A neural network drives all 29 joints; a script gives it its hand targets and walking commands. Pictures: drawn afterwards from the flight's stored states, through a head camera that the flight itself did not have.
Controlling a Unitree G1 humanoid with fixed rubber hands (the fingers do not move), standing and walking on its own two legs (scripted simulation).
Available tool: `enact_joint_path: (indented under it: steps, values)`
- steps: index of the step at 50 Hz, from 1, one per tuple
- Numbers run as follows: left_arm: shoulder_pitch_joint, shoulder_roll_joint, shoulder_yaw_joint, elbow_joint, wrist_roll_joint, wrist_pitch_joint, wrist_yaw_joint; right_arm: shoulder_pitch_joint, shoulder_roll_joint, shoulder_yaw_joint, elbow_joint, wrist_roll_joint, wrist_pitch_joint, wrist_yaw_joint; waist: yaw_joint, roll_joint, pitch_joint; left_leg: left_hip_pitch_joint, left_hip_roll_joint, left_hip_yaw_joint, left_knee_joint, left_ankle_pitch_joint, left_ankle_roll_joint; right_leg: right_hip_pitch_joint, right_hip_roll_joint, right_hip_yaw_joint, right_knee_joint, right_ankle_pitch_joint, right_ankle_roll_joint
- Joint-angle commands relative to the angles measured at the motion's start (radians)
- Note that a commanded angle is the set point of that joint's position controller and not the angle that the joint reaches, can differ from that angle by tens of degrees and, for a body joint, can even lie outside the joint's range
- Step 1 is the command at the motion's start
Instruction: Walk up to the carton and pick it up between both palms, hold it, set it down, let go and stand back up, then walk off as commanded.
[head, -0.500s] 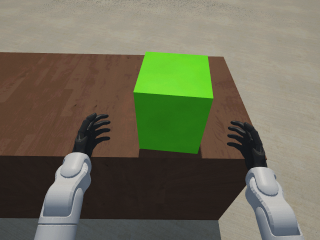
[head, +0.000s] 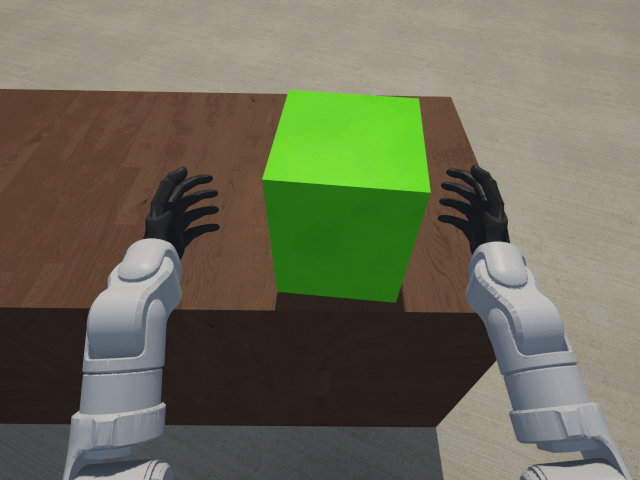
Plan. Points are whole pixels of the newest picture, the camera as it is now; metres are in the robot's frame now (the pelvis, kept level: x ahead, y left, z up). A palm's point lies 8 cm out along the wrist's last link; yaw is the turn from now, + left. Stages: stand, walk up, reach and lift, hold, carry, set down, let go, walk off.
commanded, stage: reach and lift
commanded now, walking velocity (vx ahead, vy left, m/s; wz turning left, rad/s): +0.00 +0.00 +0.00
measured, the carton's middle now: (344, 200) +0.50 +0.00 +0.04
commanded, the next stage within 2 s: none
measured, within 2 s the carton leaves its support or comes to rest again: neither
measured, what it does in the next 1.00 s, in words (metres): stands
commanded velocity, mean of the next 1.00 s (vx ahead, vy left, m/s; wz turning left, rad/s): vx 0.00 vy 0.00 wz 0.00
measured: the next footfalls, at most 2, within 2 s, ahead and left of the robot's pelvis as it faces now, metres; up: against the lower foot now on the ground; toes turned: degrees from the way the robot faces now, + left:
none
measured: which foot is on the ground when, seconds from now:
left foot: down 0.00-1.00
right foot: down 0.00-1.00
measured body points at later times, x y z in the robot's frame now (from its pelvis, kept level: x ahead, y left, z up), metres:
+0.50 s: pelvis +0.00 +0.00 +0.00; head +0.00 +0.02 +0.45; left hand +0.43 +0.20 +0.18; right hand +0.44 -0.15 +0.18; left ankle +0.02 +0.14 -0.75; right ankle -0.03 -0.08 -0.75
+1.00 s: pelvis +0.01 +0.00 +0.00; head +0.01 +0.02 +0.45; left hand +0.48 +0.18 +0.21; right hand +0.48 -0.16 +0.23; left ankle +0.02 +0.14 -0.75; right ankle -0.03 -0.08 -0.75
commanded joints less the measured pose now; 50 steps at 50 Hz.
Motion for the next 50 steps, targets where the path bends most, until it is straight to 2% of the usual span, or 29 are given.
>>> enact_joint_path:
  steps: [1, 4, 5, 7, 10, 12, 14, 16, 17, 18, 19, 21, 22, 23, 26, 30, 33, 36, 37, 40, 41, 42, 43, 45, 46, 47, 48, 49, 50]
  values:
    - [-0.409, 0.127, 0.03, -0.047, 0.044, -0.018, 0.017, -0.397, -0.148, -0.05, -0.085, 0.135, -0.028, -0.007, -0.036, 0.057, -0.331, 0.157, -0.003, 0.069, 0.059, 0.199, 0.02, -0.064, 0.0, 0.065, -0.031, 0.485, 0.11]
    - [-0.495, 0.149, 0.05, 0.102, 0.061, -0.012, 0.016, -0.464, -0.147, -0.033, 0.059, 0.127, -0.005, -0.003, -0.035, 0.038, -0.286, 0.102, 0.003, 0.067, 0.036, 0.106, 0.037, -0.063, -0.007, 0.065, -0.046, 0.397, 0.106]
    - [-0.508, 0.146, 0.031, 0.131, 0.061, -0.012, 0.013, -0.474, -0.145, -0.022, 0.108, 0.137, 0.005, 0.0, -0.041, 0.06, -0.266, 0.091, 0.0, 0.064, 0.035, 0.098, 0.033, -0.077, -0.016, 0.067, -0.041, 0.407, 0.109]
    - [-0.59, 0.149, 0.022, 0.185, 0.062, -0.023, 0.016, -0.559, -0.155, -0.032, 0.16, 0.139, 0.005, 0.005, -0.041, 0.059, -0.285, 0.085, 0.001, 0.069, 0.032, 0.063, 0.034, -0.096, -0.007, 0.058, -0.051, 0.327, 0.103]
    - [-0.689, 0.19, 0.018, 0.215, 0.048, -0.065, 0.033, -0.654, -0.167, -0.049, 0.155, 0.149, -0.018, 0.017, -0.025, 0.058, -0.39, 0.095, 0.008, 0.061, 0.049, 0.106, 0.029, -0.083, -0.005, 0.053, -0.036, 0.337, 0.1]
    - [-0.748, 0.191, 0.0, 0.243, 0.022, -0.087, 0.043, -0.716, -0.17, -0.064, 0.186, 0.144, -0.035, 0.018, -0.033, 0.064, -0.428, 0.095, 0.004, 0.061, 0.067, 0.132, 0.023, -0.095, -0.001, 0.052, -0.031, 0.361, 0.094]
    - [-0.81, 0.192, -0.023, 0.341, 0.014, -0.103, 0.042, -0.757, -0.173, -0.064, 0.301, 0.147, -0.03, 0.022, -0.047, 0.081, -0.392, 0.084, 0.011, 0.054, 0.072, 0.129, 0.019, -0.112, 0.002, 0.049, -0.036, 0.355, 0.086]
    - [-0.822, 0.2, -0.025, 0.382, 0.006, -0.113, 0.046, -0.767, -0.189, -0.066, 0.328, 0.149, -0.036, 0.019, -0.046, 0.062, -0.428, 0.107, 0.012, 0.052, 0.079, 0.149, 0.016, -0.109, 0.006, 0.045, -0.04, 0.365, 0.085]
    - [-0.846, 0.181, -0.039, 0.379, 0.011, -0.121, 0.05, -0.788, -0.19, -0.072, 0.391, 0.148, -0.036, 0.022, -0.054, 0.098, -0.423, 0.124, 0.014, 0.051, 0.081, 0.175, 0.004, -0.121, 0.014, 0.035, -0.042, 0.363, 0.081]
    - [-0.812, 0.17, -0.04, 0.431, 0.016, -0.127, 0.043, -0.772, -0.184, -0.058, 0.402, 0.152, -0.039, 0.021, -0.047, 0.078, -0.434, 0.138, 0.02, 0.047, 0.098, 0.208, 0.005, -0.124, 0.01, 0.042, -0.036, 0.418, 0.082]
    - [-0.84, 0.171, -0.037, 0.456, 0.025, -0.129, 0.043, -0.791, -0.199, -0.057, 0.445, 0.157, -0.045, 0.016, -0.048, 0.091, -0.433, 0.159, 0.016, 0.044, 0.104, 0.243, -0.002, -0.132, 0.017, 0.037, -0.042, 0.437, 0.08]
    - [-0.899, 0.185, -0.031, 0.504, 0.033, -0.145, 0.047, -0.86, -0.207, -0.045, 0.505, 0.169, -0.051, 0.024, -0.035, 0.101, -0.435, 0.165, 0.019, 0.045, 0.109, 0.251, -0.006, -0.15, 0.022, 0.035, -0.044, 0.417, 0.076]
    - [-0.919, 0.19, -0.029, 0.523, 0.022, -0.159, 0.051, -0.881, -0.188, -0.021, 0.501, 0.183, -0.054, 0.027, -0.008, 0.086, -0.441, 0.132, 0.017, 0.047, 0.109, 0.25, -0.001, -0.142, 0.015, 0.042, -0.043, 0.415, 0.079]
    - [-0.925, 0.188, -0.048, 0.517, 0.011, -0.162, 0.054, -0.905, -0.206, -0.032, 0.5, 0.193, -0.059, 0.03, -0.021, 0.094, -0.461, 0.15, 0.019, 0.04, 0.115, 0.256, -0.005, -0.149, 0.02, 0.036, -0.039, 0.42, 0.073]
    - [-0.983, 0.207, -0.039, 0.522, -0.008, -0.181, 0.061, -0.963, -0.223, -0.034, 0.485, 0.204, -0.082, 0.034, -0.011, 0.087, -0.552, 0.185, 0.02, 0.034, 0.139, 0.324, -0.015, -0.148, 0.028, 0.037, -0.034, 0.469, 0.073]
    - [-1.04, 0.231, -0.055, 0.649, -0.008, -0.201, 0.072, -1.016, -0.236, -0.033, 0.61, 0.198, -0.074, 0.048, -0.003, 0.085, -0.513, 0.15, 0.029, 0.034, 0.136, 0.258, -0.01, -0.195, 0.026, 0.034, -0.042, 0.412, 0.064]
    - [-1.107, 0.235, -0.08, 0.726, -0.034, -0.227, 0.076, -1.065, -0.25, -0.038, 0.655, 0.191, -0.076, 0.053, -0.017, 0.077, -0.52, 0.132, 0.027, 0.029, 0.135, 0.21, -0.012, -0.205, 0.023, 0.042, -0.046, 0.372, 0.064]
    - [-1.162, 0.227, -0.11, 0.782, -0.055, -0.268, 0.085, -1.118, -0.257, -0.043, 0.736, 0.193, -0.085, 0.072, -0.015, 0.091, -0.545, 0.146, 0.04, 0.019, 0.143, 0.224, -0.02, -0.251, 0.028, 0.031, -0.044, 0.356, 0.053]
    - [-1.169, 0.217, -0.13, 0.811, -0.054, -0.273, 0.084, -1.113, -0.264, -0.047, 0.79, 0.185, -0.083, 0.075, -0.031, 0.108, -0.527, 0.157, 0.042, 0.017, 0.144, 0.236, -0.025, -0.256, 0.029, 0.025, -0.043, 0.373, 0.053]
    - [-1.237, 0.224, -0.147, 0.891, -0.067, -0.316, 0.086, -1.189, -0.259, -0.038, 0.839, 0.202, -0.096, 0.094, -0.019, 0.105, -0.55, 0.14, 0.046, 0.009, 0.152, 0.219, -0.03, -0.286, 0.03, 0.029, -0.054, 0.313, 0.044]
    - [-1.231, 0.234, -0.154, 0.947, -0.083, -0.326, 0.084, -1.186, -0.266, -0.035, 0.862, 0.195, -0.099, 0.096, -0.03, 0.085, -0.553, 0.145, 0.049, 0.01, 0.154, 0.217, -0.024, -0.289, 0.024, 0.034, -0.052, 0.347, 0.05]
    - [-1.229, 0.219, -0.154, 0.962, -0.083, -0.338, 0.083, -1.204, -0.266, -0.027, 0.868, 0.198, -0.108, 0.101, -0.018, 0.083, -0.572, 0.142, 0.047, 0.013, 0.157, 0.243, -0.022, -0.284, 0.022, 0.034, -0.047, 0.383, 0.051]
    - [-1.274, 0.231, -0.161, 0.99, -0.088, -0.35, 0.086, -1.23, -0.285, -0.052, 0.895, 0.181, -0.113, 0.104, -0.038, 0.089, -0.605, 0.124, 0.048, 0.008, 0.16, 0.226, -0.027, -0.282, 0.027, 0.027, -0.041, 0.375, 0.052]
    - [-1.292, 0.236, -0.162, 1.041, -0.087, -0.374, 0.093, -1.258, -0.286, -0.033, 0.931, 0.185, -0.119, 0.114, -0.01, 0.071, -0.597, 0.099, 0.051, 0.012, 0.166, 0.244, -0.026, -0.287, 0.029, 0.029, -0.034, 0.385, 0.052]
    - [-1.307, 0.226, -0.177, 1.042, -0.093, -0.386, 0.099, -1.279, -0.299, -0.031, 0.935, 0.191, -0.131, 0.123, -0.016, 0.086, -0.608, 0.118, 0.049, 0.008, 0.17, 0.253, -0.028, -0.291, 0.032, 0.026, -0.03, 0.404, 0.055]
    - [-1.299, 0.237, -0.172, 1.081, -0.094, -0.397, 0.093, -1.262, -0.286, -0.018, 0.959, 0.195, -0.132, 0.126, -0.01, 0.073, -0.618, 0.11, 0.049, 0.005, 0.177, 0.255, -0.028, -0.29, 0.024, 0.036, -0.032, 0.402, 0.057]
    - [-1.329, 0.244, -0.172, 1.064, -0.086, -0.409, 0.103, -1.29, -0.296, -0.019, 0.954, 0.195, -0.141, 0.132, 0.005, 0.083, -0.649, 0.105, 0.052, 0.0, 0.186, 0.292, -0.028, -0.289, 0.027, 0.029, -0.016, 0.434, 0.056]
    - [-1.325, 0.244, -0.17, 1.101, -0.093, -0.415, 0.097, -1.28, -0.287, -0.019, 0.991, 0.186, -0.145, 0.129, -0.012, 0.074, -0.649, 0.104, 0.047, 0.002, 0.194, 0.289, -0.033, -0.293, 0.021, 0.031, -0.024, 0.451, 0.058]
    - [-1.33, 0.243, -0.168, 1.12, -0.088, -0.424, 0.099, -1.287, -0.296, -0.019, 1.005, 0.185, -0.149, 0.137, -0.001, 0.077, -0.662, 0.093, 0.048, -0.001, 0.192, 0.309, -0.031, -0.284, 0.02, 0.033, -0.019, 0.476, 0.055]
